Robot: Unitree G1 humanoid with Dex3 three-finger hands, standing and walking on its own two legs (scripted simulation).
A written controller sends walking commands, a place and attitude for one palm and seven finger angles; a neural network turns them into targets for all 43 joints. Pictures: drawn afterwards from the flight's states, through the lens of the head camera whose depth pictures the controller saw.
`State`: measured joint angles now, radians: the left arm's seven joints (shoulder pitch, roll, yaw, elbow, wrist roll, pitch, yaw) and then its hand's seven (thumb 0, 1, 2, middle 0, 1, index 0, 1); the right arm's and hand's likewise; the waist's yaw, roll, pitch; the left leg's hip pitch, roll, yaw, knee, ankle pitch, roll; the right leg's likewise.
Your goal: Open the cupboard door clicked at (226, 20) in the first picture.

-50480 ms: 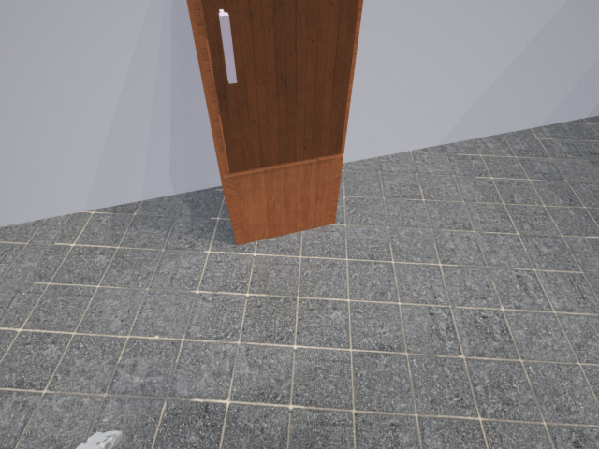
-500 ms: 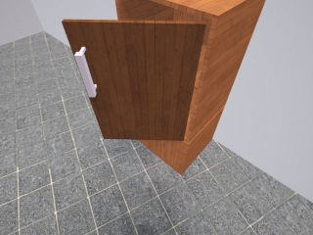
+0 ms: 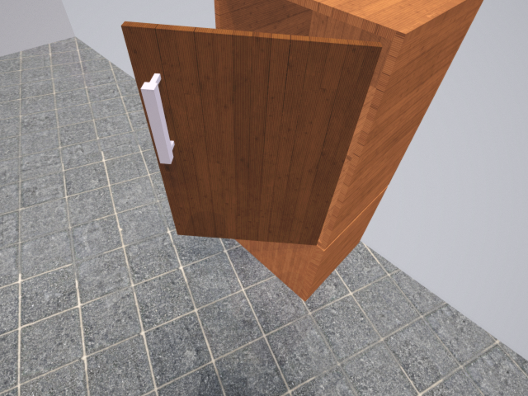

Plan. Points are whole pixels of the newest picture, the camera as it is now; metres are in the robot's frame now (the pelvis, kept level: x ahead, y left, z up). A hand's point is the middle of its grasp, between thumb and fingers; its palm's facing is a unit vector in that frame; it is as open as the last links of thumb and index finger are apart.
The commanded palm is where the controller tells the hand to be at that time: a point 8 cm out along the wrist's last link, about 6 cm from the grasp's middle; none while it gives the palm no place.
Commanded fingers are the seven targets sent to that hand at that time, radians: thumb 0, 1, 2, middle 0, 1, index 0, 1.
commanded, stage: come to a stop and stand still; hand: left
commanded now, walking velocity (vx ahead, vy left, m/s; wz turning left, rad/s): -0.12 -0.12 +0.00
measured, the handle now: (161, 120) +0.55 +0.25 +0.10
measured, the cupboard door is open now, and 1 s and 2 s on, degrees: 41 41 41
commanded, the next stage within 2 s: look again from close up in 0.88 s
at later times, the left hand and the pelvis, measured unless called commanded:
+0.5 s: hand out of the picture +0.06 +0.16 -0.16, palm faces +0.01 -0.97 -0.24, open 7.3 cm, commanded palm none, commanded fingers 0.00 0.90 0.90 -0.20 -0.30 -0.20 -0.30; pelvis +0.00 -0.02 +0.01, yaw +0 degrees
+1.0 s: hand out of the picture -0.03 +0.14 -0.16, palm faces +0.01 -0.98 -0.18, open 7.4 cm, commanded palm none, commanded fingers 0.00 0.90 0.90 -0.20 -0.30 -0.20 -0.30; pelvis -0.01 -0.03 +0.01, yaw +1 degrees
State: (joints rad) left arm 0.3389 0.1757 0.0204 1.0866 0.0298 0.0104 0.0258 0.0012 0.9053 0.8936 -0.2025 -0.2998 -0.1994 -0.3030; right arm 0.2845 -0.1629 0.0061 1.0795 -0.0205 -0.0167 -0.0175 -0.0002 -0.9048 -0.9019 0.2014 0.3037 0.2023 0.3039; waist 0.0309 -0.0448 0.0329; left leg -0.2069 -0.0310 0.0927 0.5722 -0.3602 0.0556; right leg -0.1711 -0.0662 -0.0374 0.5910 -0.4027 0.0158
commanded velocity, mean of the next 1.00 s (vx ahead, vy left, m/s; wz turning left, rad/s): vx -0.02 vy -0.02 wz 0.00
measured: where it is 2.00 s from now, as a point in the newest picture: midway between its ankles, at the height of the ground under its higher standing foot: outside the picture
